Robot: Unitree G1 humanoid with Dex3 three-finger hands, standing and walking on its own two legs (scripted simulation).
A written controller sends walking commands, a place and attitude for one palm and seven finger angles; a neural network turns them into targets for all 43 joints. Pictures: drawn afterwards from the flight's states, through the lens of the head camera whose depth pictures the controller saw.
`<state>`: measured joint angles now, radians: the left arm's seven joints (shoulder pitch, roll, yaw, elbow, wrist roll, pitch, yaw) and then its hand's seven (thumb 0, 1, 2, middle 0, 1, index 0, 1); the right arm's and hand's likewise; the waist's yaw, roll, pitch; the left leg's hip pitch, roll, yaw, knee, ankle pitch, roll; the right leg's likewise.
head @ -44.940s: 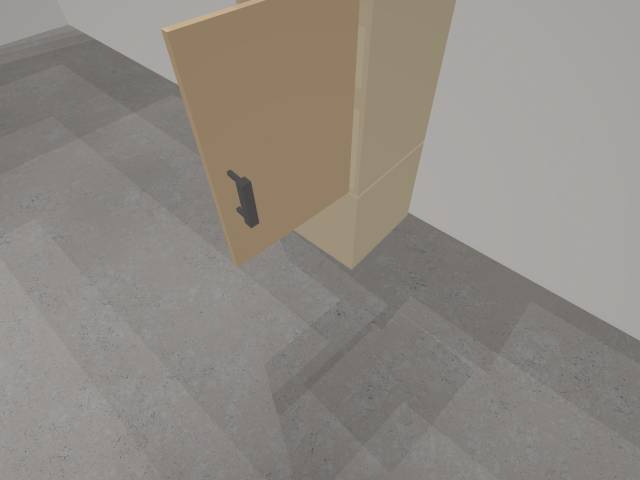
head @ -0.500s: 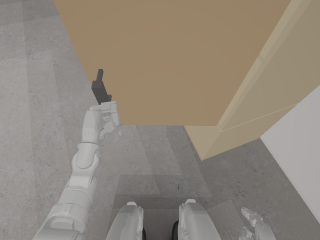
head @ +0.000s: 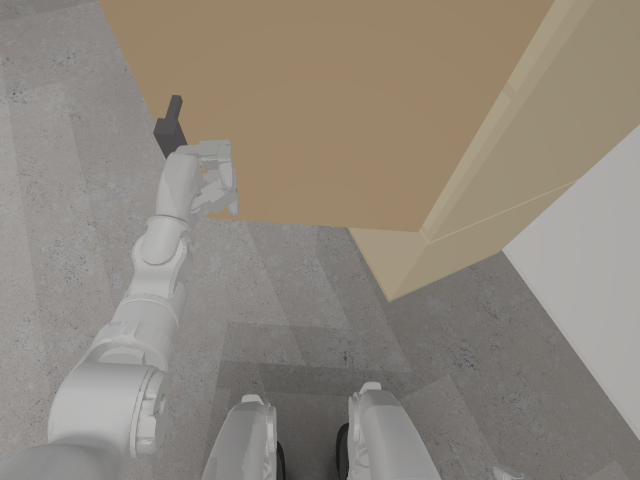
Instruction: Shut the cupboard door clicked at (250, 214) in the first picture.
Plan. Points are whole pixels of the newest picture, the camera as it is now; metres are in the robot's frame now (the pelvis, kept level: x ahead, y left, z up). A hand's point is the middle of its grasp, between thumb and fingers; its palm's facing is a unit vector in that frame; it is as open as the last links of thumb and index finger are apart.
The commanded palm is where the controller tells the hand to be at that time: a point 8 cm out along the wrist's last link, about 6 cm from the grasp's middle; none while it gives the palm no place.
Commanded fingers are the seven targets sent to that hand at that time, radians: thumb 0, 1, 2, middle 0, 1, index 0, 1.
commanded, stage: push the door shut along its arc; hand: left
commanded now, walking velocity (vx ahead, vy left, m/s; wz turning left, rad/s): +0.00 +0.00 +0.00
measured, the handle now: (184, 147) +0.53 +0.16 +0.03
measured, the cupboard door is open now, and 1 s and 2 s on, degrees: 62 51 40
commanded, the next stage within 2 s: pull the fist back off the door in 1.20 s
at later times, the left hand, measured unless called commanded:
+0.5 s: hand (257, 155) +0.51 +0.06 +0.04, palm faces -0.32 -0.95 -0.05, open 3.1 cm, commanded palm +0.52 +0.11 +0.04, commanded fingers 0.00 0.90 0.90 -1.30 -1.50 -1.30 -1.50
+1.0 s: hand (274, 127) +0.56 +0.04 +0.04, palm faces -0.40 -0.91 -0.06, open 3.6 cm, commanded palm +0.58 +0.05 +0.04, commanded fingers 0.00 0.90 0.90 -1.30 -1.50 -1.30 -1.50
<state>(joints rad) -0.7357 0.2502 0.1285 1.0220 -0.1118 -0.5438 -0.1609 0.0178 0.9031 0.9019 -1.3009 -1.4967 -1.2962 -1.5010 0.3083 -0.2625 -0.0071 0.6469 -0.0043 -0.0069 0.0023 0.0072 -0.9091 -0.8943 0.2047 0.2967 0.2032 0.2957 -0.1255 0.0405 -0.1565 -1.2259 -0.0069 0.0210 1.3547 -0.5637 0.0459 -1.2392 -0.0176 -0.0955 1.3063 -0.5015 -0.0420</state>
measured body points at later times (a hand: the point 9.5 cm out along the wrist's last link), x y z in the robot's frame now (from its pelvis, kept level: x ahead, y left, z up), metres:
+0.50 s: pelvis +0.00 +0.00 -0.01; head +0.16 +0.00 +0.41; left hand +0.53 +0.11 +0.04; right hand +0.01 -0.27 -0.13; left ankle +0.04 +0.09 -0.60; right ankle +0.06 -0.10 -0.60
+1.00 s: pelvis -0.01 +0.00 -0.03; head +0.18 +0.02 +0.38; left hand +0.57 +0.09 +0.05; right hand -0.03 -0.27 -0.13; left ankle +0.04 +0.09 -0.60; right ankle +0.06 -0.10 -0.60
